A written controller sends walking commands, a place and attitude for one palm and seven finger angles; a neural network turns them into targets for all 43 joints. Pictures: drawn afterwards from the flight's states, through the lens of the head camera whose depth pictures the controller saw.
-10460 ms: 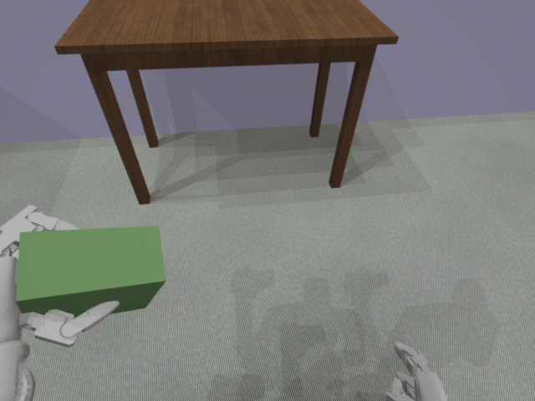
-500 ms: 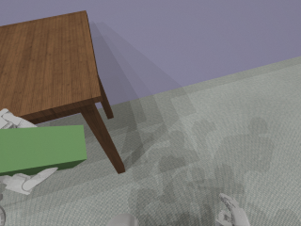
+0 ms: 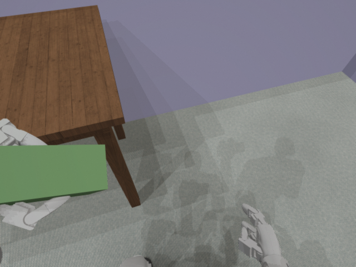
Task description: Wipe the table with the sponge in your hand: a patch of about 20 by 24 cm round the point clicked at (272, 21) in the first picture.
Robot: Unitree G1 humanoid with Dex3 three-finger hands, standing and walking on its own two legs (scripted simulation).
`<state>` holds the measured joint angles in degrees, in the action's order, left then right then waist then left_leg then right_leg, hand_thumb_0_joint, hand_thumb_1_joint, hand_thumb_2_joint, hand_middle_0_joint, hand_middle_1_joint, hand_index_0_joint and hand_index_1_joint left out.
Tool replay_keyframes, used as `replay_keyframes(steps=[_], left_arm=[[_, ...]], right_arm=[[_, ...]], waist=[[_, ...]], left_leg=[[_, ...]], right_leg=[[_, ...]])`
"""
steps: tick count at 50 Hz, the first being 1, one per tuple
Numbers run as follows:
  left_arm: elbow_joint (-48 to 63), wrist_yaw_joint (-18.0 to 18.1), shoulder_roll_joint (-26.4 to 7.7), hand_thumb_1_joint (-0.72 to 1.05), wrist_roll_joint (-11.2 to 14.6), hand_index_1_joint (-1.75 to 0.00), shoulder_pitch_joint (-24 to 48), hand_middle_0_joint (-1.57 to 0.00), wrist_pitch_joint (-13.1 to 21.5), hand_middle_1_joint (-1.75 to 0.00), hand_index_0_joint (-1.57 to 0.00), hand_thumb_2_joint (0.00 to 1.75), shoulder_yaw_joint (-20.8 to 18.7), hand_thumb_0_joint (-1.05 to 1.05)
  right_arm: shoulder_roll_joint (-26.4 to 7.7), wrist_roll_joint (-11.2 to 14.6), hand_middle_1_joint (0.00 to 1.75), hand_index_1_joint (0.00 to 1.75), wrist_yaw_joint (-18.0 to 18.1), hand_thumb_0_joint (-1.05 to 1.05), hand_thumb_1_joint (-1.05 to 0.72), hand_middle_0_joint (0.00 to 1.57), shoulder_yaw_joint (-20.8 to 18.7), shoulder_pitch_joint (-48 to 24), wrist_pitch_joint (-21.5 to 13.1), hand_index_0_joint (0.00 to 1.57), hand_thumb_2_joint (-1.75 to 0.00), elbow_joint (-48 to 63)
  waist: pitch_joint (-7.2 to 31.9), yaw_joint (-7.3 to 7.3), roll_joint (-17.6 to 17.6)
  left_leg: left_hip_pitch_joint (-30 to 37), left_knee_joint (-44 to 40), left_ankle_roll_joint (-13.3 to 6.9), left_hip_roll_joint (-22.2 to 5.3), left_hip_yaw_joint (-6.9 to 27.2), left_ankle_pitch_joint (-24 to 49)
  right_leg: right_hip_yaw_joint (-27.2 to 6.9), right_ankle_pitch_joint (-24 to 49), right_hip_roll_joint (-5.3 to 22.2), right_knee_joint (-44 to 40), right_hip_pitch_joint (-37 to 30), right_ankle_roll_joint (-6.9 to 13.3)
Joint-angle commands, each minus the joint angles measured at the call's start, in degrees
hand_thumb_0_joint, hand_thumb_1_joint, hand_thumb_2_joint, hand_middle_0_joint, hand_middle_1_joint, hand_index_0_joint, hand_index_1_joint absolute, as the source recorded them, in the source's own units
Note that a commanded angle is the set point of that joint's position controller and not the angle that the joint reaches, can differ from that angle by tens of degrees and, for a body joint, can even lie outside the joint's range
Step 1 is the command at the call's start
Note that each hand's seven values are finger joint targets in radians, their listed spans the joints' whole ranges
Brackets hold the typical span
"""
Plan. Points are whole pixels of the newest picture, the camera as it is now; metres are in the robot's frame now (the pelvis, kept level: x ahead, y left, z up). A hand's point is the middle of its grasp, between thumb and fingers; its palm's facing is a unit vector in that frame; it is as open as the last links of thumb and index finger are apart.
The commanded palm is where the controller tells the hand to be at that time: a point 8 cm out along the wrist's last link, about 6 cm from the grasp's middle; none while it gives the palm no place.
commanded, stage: come to a stop and stand still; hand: left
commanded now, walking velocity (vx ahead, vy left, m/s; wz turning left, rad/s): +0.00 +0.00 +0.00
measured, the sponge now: (67, 174) +0.23 +0.20 +0.16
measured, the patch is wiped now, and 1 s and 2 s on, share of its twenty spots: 0.00 0.00 0.00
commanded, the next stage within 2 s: look again from close up in 1.96 s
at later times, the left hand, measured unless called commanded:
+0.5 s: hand (19, 221) +0.15 +0.22 +0.18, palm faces +0.43 -0.81 -0.41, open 10.1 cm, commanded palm +0.11 +0.26 +0.19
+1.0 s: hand (12, 245) +0.13 +0.22 +0.17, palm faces +0.39 -0.82 -0.42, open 10.1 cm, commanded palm +0.08 +0.26 +0.19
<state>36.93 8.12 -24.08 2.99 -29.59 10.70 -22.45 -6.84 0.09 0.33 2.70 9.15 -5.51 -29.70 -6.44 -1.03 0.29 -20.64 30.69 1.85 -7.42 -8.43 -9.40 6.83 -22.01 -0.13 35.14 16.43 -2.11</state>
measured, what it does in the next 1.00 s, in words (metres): steps on the spot: left foot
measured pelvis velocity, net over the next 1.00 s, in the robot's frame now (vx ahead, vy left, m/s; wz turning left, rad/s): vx -0.09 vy -0.02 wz -0.01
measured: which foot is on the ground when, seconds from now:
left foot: down 0.00-0.04, up 0.06-0.32, down 0.34-1.00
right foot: down 0.00-1.00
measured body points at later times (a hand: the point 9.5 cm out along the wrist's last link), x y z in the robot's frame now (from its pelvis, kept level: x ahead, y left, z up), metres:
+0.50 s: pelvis -0.05 -0.03 +0.01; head -0.05 -0.02 +0.46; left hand +0.13 +0.26 +0.20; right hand +0.12 -0.26 -0.07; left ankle -0.04 +0.10 -0.73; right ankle +0.00 -0.08 -0.73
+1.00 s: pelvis -0.09 -0.02 +0.01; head -0.09 -0.02 +0.46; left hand +0.10 +0.26 +0.19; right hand +0.05 -0.25 -0.09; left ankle -0.05 +0.10 -0.73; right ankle +0.00 -0.08 -0.73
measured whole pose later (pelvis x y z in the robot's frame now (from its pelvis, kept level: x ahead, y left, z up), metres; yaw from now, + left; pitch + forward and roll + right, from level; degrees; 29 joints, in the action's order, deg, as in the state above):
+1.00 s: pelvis -0.09 -0.02 +0.01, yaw -1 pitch -2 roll +0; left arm 25.1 9.5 -20.9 1.0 -27.3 9.5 -18.2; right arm -12.3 0.1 3.9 2.0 15.3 -2.8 -34.7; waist -1.4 -0.1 -0.6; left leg -13.5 27.5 -0.5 -0.8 -3.2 -11.6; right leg 6.8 -6.5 -2.6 23.3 16.2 3.7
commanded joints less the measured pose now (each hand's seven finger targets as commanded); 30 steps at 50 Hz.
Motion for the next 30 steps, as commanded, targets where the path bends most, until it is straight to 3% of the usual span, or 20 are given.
replay_keyframes(steps=[1, 2, 3, 5, 7, 8, 10, 12, 15, 17, 18, 19, 20, 22, 25, 27, 30], left_arm=[[5.24, 1.08, -8.26, 0.1, -0.03, -1.6, 3.77, -1.2, 2.31, -1.6, -1.2, 1.3, -6.91, 0.0], [3.51, 0.99, -7.91, 0.1, 0.57, -1.6, 3.82, -1.2, 1.18, -1.6, -1.2, 1.3, -6.36, 0.0], [1.92, 0.73, -7.33, 0.1, 0.94, -1.6, 3.04, -1.2, 0.22, -1.6, -1.2, 1.3, -5.49, 0.0], [2.49, 1.13, -7.16, 0.1, 0.38, -1.6, 3.02, -1.2, 0.54, -1.6, -1.2, 1.3, -5.16, 0.0], [3.16, 1.59, -7.16, 0.1, 0.0, -1.6, 4.94, -1.2, 1.24, -1.6, -1.2, 1.3, -4.86, 0.0], [2.61, 1.75, -7.14, 0.1, -0.38, -1.6, 4.1, -1.2, 1.62, -1.6, -1.2, 1.3, -5.12, 0.0], [3.07, 1.99, -6.95, 0.1, -0.69, -1.6, 3.94, -1.2, 2.09, -1.6, -1.2, 1.3, -4.81, 0.0], [3.89, 2.31, -7.28, 0.1, -0.8, -1.6, 3.4, -1.2, 2.43, -1.6, -1.2, 1.3, -4.84, 0.0], [4.87, 2.67, -6.58, 0.1, -0.91, -1.6, 3.05, -1.2, 2.88, -1.6, -1.2, 1.3, -4.08, 0.0], [5.76, 2.63, -7.16, 0.1, -0.99, -1.6, 4.16, -1.2, 3.23, -1.6, -1.2, 1.3, -3.57, 0.0], [3.69, 2.47, -6.51, 0.1, -0.98, -1.6, 2.8, -1.2, 3.39, -1.6, -1.2, 1.3, -3.31, 0.0], [3.65, 2.28, -6.38, 0.1, -1.19, -1.6, 3.97, -1.2, 3.53, -1.6, -1.2, 1.3, -3.0, 0.0], [3.59, 2.13, -6.13, 0.1, -1.52, -1.6, 5.97, -1.2, 3.64, -1.6, -1.2, 1.3, -2.3, 0.0], [3.96, 1.77, -6.32, 0.1, -1.82, -1.6, 9.05, -1.2, 3.89, -1.6, -1.2, 1.3, -2.02, 0.0], [-0.29, 1.59, -4.91, 0.1, -1.6, -1.6, 7.13, -1.2, 3.18, -1.6, -1.2, 1.3, -1.32, 0.0], [0.57, 1.48, -5.46, 0.1, -1.5, -1.6, 8.66, -1.2, 2.92, -1.6, -1.2, 1.3, -1.5, 0.0], [0.33, 2.0, -6.14, 0.1, -1.48, -1.6, 9.22, -1.2, 2.02, -1.6, -1.2, 1.3, -1.46, 0.0]], right_arm=[[-9.48, 0.71, 0.3, 0.3, 1.79, 0.0, -0.9, 0.2, -4.34, -0.36, -0.93, 0.2, -0.9, 5.81], [-8.43, 1.0, 0.3, 0.3, 2.04, 0.0, -0.9, 0.2, -3.85, -0.67, -0.78, 0.2, -0.9, 6.02], [-9.03, 1.08, 0.3, 0.3, 2.23, 0.0, -0.9, 0.2, -4.17, -1.81, -0.86, 0.2, -0.9, 5.63], [-7.8, 0.66, 0.3, 0.3, 2.47, 0.0, -0.9, 0.2, -2.63, -3.21, -0.44, 0.2, -0.9, 4.07], [-7.76, 0.5, 0.3, 0.3, 3.14, 0.0, -0.9, 0.2, -1.99, -4.9, -0.01, 0.2, -0.9, 3.52], [-8.02, 0.39, 0.3, 0.3, 3.59, 0.0, -0.9, 0.2, -2.24, -5.07, -0.02, 0.2, -0.9, 3.55], [-8.76, 0.09, 0.3, 0.3, 4.1, 0.0, -0.9, 0.2, -2.69, -4.43, 0.07, 0.2, -0.9, 3.71], [-9.38, 0.11, 0.3, 0.3, 4.36, 0.0, -0.9, 0.2, -3.1, -3.99, 0.26, 0.2, -0.9, 3.94], [-10.23, -0.12, 0.3, 0.3, 4.29, 0.0, -0.9, 0.2, -3.78, -0.99, 0.68, 0.2, -0.9, 3.98], [-12.3, 0.18, 0.3, 0.3, 4.57, 0.0, -0.9, 0.2, -4.83, -1.63, 0.86, 0.2, -0.9, 4.97], [-12.11, 0.5, 0.3, 0.3, 4.61, 0.0, -0.9, 0.2, -4.46, -1.92, 0.78, 0.2, -0.9, 5.02], [-11.57, -0.01, 0.3, 0.3, 4.69, 0.0, -0.9, 0.2, -3.65, -2.39, 0.73, 0.2, -0.9, 4.78], [-11.61, -0.11, 0.3, 0.3, 4.64, 0.0, -0.9, 0.2, -3.48, -2.47, 0.61, 0.2, -0.9, 4.6], [-11.53, -0.16, 0.3, 0.3, 4.76, 0.0, -0.9, 0.2, -3.6, -2.34, -0.08, 0.2, -0.9, 4.88], [-11.59, 0.12, 0.3, 0.3, 4.34, 0.0, -0.9, 0.2, -3.73, -1.17, -0.81, 0.2, -0.9, 4.39], [-11.71, -0.15, 0.3, 0.3, 3.99, 0.0, -0.9, 0.2, -3.84, -0.73, -0.95, 0.2, -0.9, 4.37], [-10.43, -0.06, 0.3, 0.3, 3.56, 0.0, -0.9, 0.2, -3.66, -0.48, -0.7, 0.2, -0.9, 3.57]], waist=[[12.86, 2.22, -1.24], [13.05, 1.91, 9.46], [10.32, 1.07, 13.58], [11.5, 1.26, 8.26], [12.84, 1.08, 5.96], [12.73, 0.74, 6.79], [12.96, 0.31, 7.14], [13.25, 0.08, 4.85], [14.33, 1.02, 0.78], [12.91, 0.21, -5.96], [11.84, -0.15, -8.26], [9.65, 0.39, -12.05], [7.88, 0.51, -12.82], [7.52, 0.33, -10.53], [8.28, 0.31, -5.71], [8.84, 0.59, -1.59], [9.56, 1.0, 4.3]], left_leg=[[2.8, 1.02, -1.64, -3.58, 2.89, -5.15], [1.64, 7.91, 0.23, 2.19, 1.39, -12.62], [-0.99, 16.1, 0.27, 4.96, 4.14, -16.69], [-5.13, 24.38, 0.28, 4.81, 7.15, -17.25], [-5.16, 21.81, 0.57, 4.64, 6.5, -16.54], [-4.76, 19.74, 0.31, 4.92, 5.7, -16.04], [-3.29, 15.49, -0.2, 5.44, 4.88, -15.24], [-0.61, 8.17, -0.78, 5.47, 4.76, -13.76], [8.26, -6.58, -1.49, 5.17, 5.26, -4.64], [10.89, -10.45, -3.94, -3.07, 12.54, 5.08], [8.82, -11.11, -4.93, -5.05, 14.1, 5.67], [4.13, -12.92, -5.42, -6.01, 15.62, 4.32], [-1.35, -14.02, -5.28, -6.32, 15.57, 0.92], [-3.97, -13.55, -4.47, -4.85, 13.31, -4.49], [-4.45, -11.25, -3.65, -1.71, 10.32, -12.99], [-1.52, -7.08, -2.83, 1.49, 8.43, -15.6], [3.42, 2.77, -2.42, 4.59, 7.07, -12.67]], right_leg=[[-7.49, 16.89, 7.12, -13.94, -7.99, 2.44], [-16.48, 19.06, 13.31, -16.4, -4.73, 4.97], [-21.37, 21.35, 17.05, -18.77, -2.25, 7.58], [-18.25, 30.57, 18.2, -16.31, -6.61, 9.82], [-12.56, 37.24, 16.72, -13.88, -10.11, 9.65], [-11.75, 38.24, 16.01, -13.89, -10.84, 9.48], [-11.95, 35.17, 15.91, -14.87, -11.67, 9.73], [-12.64, 30.12, 15.63, -15.52, -12.14, 9.77], [-12.25, 18.8, 12.75, -14.81, -10.28, 6.39], [-9.85, 10.49, 7.08, -12.03, -6.64, 2.89], [-8.85, 9.59, 5.19, -11.46, -6.18, 1.99], [-6.97, 9.67, 4.11, -9.42, -7.03, 1.75], [-6.26, 8.54, 3.75, -7.6, -9.6, 1.75], [-6.49, 9.35, 3.79, -7.74, -10.8, 1.78], [-8.99, 8.48, 4.87, -11.17, -10.94, 2.04], [-13.79, 1.5, 7.44, -17.34, -6.84, 2.95], [-21.61, -8.9, 13.61, -25.55, -1.25, 4.64]])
